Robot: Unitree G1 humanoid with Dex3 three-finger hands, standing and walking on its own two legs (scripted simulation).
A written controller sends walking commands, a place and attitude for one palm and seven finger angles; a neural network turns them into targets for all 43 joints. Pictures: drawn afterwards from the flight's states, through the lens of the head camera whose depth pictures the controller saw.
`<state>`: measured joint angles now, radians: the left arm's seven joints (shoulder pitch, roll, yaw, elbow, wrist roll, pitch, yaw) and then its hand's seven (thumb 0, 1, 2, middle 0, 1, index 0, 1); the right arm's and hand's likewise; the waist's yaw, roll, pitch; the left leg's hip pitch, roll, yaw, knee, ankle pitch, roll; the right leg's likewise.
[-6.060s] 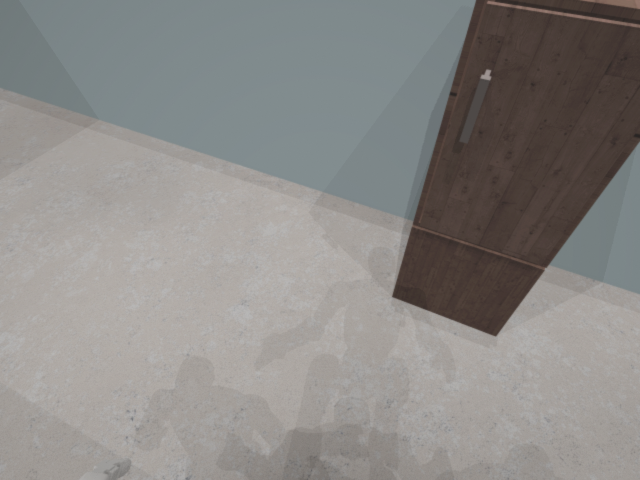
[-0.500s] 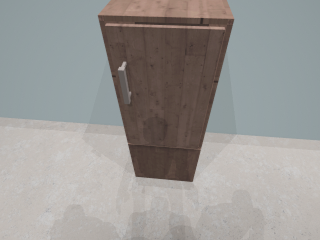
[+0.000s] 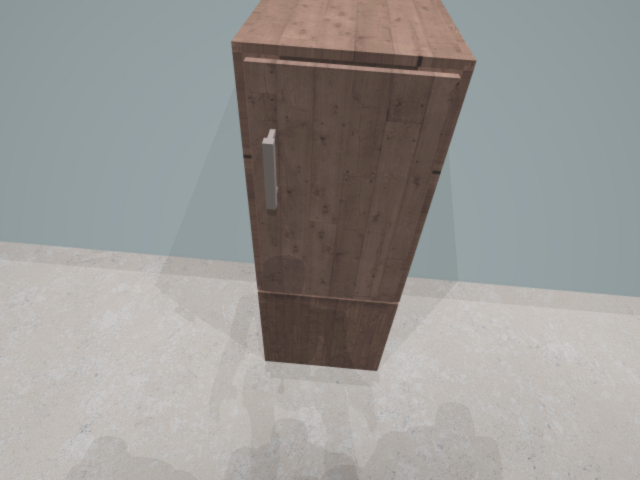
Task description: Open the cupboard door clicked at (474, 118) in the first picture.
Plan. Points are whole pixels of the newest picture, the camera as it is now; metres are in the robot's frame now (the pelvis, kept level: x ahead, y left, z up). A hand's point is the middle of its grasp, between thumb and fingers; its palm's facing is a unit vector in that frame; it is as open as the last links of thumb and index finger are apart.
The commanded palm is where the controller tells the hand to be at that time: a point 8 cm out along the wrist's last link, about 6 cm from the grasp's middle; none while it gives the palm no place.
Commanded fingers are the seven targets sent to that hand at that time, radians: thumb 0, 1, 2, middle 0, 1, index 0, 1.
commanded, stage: shuffle to correct the standing spot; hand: left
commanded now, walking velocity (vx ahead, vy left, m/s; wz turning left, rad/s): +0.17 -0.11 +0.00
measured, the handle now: (271, 170) +0.63 +0.13 +0.06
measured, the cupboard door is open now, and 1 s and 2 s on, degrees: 0 0 0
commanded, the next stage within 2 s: come to a stop and stand still in 0.54 s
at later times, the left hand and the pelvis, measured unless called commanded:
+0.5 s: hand out of the picture -0.05 +0.13 -0.18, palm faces +0.09 -0.99 -0.12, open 7.4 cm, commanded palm none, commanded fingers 0.00 0.90 0.90 -0.20 -0.30 -0.20 -0.30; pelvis +0.04 -0.02 -0.01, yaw -1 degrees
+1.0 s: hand (244, 478) +0.18 +0.12 -0.18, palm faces +0.05 -0.97 -0.22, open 7.2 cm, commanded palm none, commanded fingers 0.00 0.90 0.90 -0.20 -0.30 -0.20 -0.30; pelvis +0.10 -0.06 -0.01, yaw +1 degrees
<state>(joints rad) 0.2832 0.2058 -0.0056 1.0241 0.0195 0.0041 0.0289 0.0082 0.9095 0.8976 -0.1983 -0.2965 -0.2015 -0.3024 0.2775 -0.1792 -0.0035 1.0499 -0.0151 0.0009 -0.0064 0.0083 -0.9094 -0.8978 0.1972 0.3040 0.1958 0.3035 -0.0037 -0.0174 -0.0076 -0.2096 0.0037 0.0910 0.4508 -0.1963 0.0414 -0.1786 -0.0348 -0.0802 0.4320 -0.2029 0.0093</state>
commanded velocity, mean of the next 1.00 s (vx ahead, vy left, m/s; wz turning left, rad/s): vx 0.04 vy -0.02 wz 0.00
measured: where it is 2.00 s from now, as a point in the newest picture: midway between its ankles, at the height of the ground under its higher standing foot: outside the picture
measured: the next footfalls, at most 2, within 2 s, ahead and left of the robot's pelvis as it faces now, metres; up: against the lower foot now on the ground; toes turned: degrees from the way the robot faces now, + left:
right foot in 0.80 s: +0.20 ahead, -0.20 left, +0.00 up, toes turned -9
left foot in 1.12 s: +0.13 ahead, +0.05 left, +0.00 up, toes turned +3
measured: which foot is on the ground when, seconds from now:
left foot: down 0.00-0.82, up 0.84-1.00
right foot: down 0.00-0.54, up 0.56-0.78, down 0.80-1.00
